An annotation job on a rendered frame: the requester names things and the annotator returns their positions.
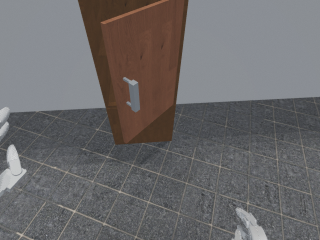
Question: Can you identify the robot right hand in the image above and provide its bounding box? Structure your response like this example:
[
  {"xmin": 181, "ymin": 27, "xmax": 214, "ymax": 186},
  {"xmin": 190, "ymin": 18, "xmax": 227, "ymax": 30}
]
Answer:
[{"xmin": 231, "ymin": 207, "xmax": 268, "ymax": 240}]

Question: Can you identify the handle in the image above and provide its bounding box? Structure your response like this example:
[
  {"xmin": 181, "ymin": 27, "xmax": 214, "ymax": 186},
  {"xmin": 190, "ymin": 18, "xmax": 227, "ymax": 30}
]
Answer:
[{"xmin": 123, "ymin": 77, "xmax": 140, "ymax": 112}]

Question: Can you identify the cupboard door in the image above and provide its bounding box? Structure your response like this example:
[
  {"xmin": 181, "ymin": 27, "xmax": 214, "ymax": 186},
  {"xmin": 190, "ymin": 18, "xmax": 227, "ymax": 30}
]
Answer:
[{"xmin": 100, "ymin": 0, "xmax": 185, "ymax": 144}]

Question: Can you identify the robot left hand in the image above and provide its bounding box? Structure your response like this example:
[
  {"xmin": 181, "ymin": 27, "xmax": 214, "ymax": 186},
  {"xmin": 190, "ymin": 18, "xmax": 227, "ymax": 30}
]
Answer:
[{"xmin": 0, "ymin": 107, "xmax": 27, "ymax": 197}]

